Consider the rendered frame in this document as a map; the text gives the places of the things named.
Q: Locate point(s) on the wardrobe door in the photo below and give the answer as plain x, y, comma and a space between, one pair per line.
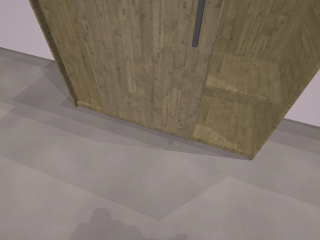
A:
63, 22
141, 54

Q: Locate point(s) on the handle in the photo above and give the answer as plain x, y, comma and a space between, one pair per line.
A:
198, 22

